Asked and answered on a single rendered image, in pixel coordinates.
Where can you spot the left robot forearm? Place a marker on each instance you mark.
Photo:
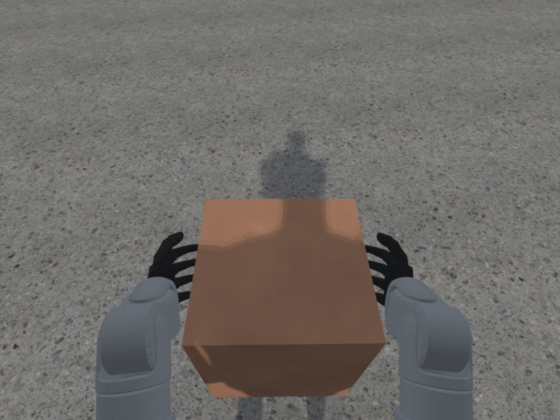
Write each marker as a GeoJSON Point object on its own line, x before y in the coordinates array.
{"type": "Point", "coordinates": [133, 354]}

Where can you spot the right robot hand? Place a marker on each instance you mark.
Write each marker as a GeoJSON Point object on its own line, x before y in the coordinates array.
{"type": "Point", "coordinates": [396, 260]}

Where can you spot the carton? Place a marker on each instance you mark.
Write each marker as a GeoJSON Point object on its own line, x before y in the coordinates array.
{"type": "Point", "coordinates": [282, 300]}

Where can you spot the left robot hand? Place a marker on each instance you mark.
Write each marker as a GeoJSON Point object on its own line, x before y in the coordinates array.
{"type": "Point", "coordinates": [164, 266]}

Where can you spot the right robot forearm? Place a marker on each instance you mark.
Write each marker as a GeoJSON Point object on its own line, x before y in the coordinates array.
{"type": "Point", "coordinates": [435, 353]}

